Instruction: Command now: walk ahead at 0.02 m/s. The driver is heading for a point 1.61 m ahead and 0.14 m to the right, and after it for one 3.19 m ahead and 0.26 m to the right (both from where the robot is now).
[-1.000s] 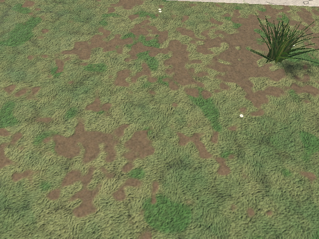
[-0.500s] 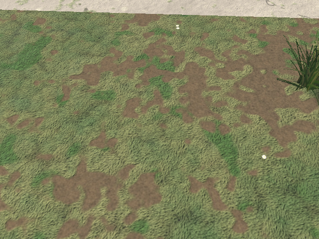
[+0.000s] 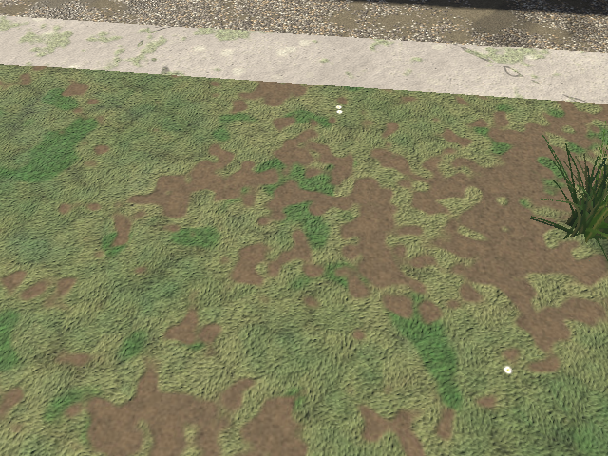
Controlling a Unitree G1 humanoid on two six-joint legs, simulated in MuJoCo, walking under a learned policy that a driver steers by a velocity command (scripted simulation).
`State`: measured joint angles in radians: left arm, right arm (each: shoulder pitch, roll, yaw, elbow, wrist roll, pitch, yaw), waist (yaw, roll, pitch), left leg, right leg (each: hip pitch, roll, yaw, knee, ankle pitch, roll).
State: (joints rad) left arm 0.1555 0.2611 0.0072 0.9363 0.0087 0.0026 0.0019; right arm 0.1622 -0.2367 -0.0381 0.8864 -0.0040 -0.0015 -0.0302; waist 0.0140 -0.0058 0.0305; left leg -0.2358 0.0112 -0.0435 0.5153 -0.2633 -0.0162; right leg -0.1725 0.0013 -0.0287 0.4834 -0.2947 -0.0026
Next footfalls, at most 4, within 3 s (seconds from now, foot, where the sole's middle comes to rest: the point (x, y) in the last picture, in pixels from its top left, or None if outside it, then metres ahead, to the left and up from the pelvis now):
1.94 right None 0.45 -0.10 -0.77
2.50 left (262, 348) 0.77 0.13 -0.77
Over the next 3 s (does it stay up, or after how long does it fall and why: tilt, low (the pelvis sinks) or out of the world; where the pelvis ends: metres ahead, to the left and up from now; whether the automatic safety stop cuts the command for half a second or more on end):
stays up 0.87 0.02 0.00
